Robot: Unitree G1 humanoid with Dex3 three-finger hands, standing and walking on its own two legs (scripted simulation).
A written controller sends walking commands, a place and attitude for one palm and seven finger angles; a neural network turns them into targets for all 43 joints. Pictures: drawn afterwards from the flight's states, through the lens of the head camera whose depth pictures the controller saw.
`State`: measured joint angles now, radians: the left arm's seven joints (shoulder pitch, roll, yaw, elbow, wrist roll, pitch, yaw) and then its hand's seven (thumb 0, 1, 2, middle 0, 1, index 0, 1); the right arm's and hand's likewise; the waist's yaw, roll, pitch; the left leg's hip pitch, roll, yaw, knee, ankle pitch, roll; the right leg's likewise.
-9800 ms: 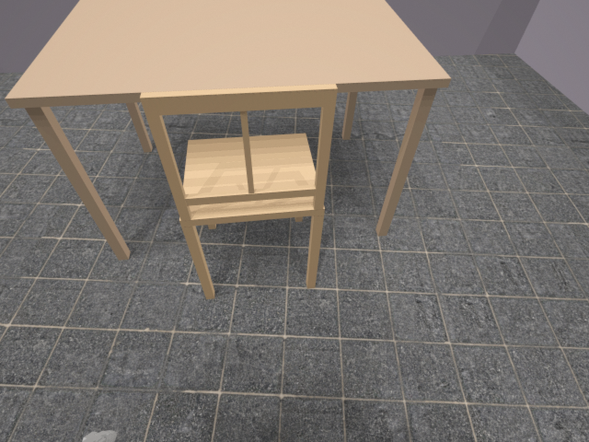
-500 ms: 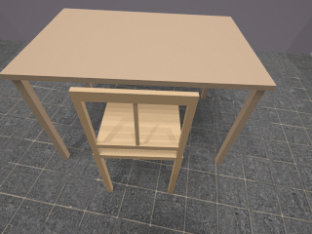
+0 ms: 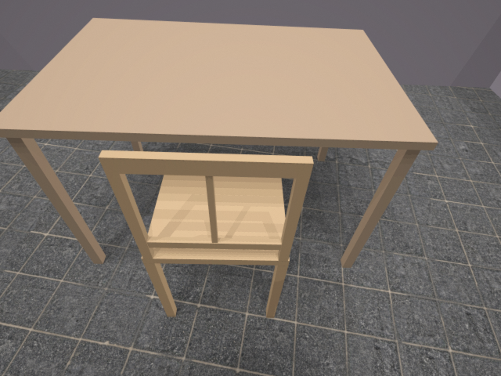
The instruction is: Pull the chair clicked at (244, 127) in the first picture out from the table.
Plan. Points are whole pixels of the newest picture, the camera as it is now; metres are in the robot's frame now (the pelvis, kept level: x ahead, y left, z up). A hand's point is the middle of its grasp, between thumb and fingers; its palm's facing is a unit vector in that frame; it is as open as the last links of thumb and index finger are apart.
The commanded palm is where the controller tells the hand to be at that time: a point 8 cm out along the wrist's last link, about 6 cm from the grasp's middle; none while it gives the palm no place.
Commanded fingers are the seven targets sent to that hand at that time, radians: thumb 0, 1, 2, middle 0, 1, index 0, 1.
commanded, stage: look again from close up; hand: left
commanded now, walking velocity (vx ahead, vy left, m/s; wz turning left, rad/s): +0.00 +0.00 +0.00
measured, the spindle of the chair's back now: (212, 211) +0.49 +0.11 -0.10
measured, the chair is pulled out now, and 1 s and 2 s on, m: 0.00 0.00 0.00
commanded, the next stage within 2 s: none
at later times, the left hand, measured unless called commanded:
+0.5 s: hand out of the picture -0.01 +0.15 -0.18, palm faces +0.01 -0.99 -0.15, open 7.4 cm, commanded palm none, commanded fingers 0.00 0.90 0.90 -0.20 -0.30 -0.20 -0.30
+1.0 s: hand out of the picture -0.01 +0.15 -0.18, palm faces +0.02 -0.99 -0.15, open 7.4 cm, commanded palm none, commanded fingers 0.00 0.90 0.90 -0.20 -0.30 -0.20 -0.30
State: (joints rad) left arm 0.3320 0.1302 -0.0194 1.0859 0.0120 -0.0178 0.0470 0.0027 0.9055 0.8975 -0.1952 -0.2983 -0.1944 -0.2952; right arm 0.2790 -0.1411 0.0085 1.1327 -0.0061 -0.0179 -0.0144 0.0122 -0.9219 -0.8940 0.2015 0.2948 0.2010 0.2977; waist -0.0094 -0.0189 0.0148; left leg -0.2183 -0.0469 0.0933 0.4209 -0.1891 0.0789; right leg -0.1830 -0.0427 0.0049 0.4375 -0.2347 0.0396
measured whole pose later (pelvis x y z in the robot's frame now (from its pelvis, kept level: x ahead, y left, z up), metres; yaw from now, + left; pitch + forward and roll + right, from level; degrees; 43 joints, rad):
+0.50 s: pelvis +0.01 +0.00 +0.00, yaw -1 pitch -1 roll +0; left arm 0.35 0.13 -0.02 1.10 0.01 -0.01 0.05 0.00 0.91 0.90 -0.20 -0.30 -0.19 -0.30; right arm 0.28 -0.14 0.01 1.15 0.00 -0.02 -0.02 0.01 -0.92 -0.89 0.20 0.29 0.20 0.30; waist -0.01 -0.02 0.02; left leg -0.18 -0.04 0.10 0.40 -0.20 0.07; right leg -0.15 -0.04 0.02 0.42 -0.24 0.04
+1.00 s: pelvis +0.02 +0.00 +0.00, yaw -1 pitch -2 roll +0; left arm 0.36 0.12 -0.02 1.11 0.01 -0.01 0.05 0.00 0.91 0.90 -0.19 -0.30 -0.19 -0.30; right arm 0.30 -0.12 0.02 1.15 -0.01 -0.02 -0.02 0.01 -0.91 -0.89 0.20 0.29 0.20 0.30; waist 0.00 -0.02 0.01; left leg -0.16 -0.05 0.10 0.38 -0.20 0.07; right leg -0.14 -0.04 0.02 0.41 -0.24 0.04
